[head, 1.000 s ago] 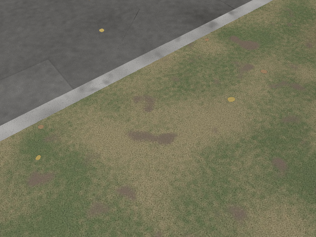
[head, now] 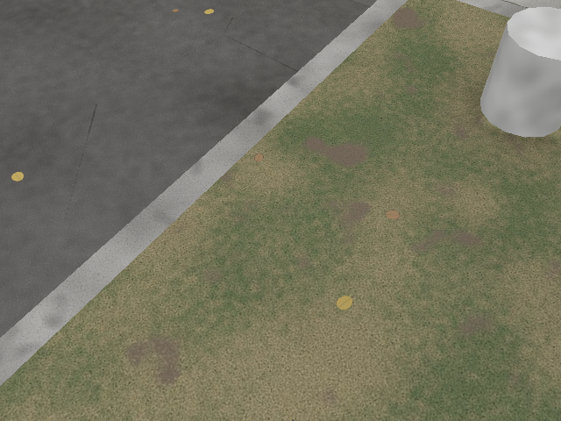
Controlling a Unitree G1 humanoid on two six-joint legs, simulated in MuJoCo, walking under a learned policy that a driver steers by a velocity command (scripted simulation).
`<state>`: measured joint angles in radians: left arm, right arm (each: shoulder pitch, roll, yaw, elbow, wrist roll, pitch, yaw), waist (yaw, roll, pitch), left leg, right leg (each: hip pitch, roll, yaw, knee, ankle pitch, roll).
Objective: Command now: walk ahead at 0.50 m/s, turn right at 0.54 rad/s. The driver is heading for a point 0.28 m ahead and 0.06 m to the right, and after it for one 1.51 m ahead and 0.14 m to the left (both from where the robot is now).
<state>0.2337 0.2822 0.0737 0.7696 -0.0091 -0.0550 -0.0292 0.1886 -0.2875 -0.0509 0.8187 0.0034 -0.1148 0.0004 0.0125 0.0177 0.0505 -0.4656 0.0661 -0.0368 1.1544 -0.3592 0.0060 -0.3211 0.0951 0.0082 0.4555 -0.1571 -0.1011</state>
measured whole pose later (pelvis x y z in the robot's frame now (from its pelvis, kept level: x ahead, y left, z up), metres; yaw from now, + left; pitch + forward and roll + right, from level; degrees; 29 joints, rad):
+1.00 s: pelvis +0.52 -0.08 +0.01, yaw -9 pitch +1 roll -1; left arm 0.26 0.25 0.07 0.75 0.01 -0.09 -0.01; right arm 0.25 -0.32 -0.07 0.81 0.03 -0.04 0.00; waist 0.01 0.05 0.02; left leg -0.58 0.09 -0.04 1.12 -0.30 0.00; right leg -0.20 0.00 -0.11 0.37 -0.19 -0.03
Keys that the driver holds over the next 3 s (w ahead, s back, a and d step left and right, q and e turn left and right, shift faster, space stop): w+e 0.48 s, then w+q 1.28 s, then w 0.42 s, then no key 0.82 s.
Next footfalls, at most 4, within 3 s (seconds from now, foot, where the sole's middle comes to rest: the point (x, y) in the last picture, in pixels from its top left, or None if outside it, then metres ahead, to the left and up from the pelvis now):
0.32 left None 0.38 0.13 -0.77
0.80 right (389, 383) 0.54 -0.20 -0.77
1.30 left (288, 272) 0.85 0.04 -0.77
1.78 right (336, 185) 1.16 -0.11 -0.77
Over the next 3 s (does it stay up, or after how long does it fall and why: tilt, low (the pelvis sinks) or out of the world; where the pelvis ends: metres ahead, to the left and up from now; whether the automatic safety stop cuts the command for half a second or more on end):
stays up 1.33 0.12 0.00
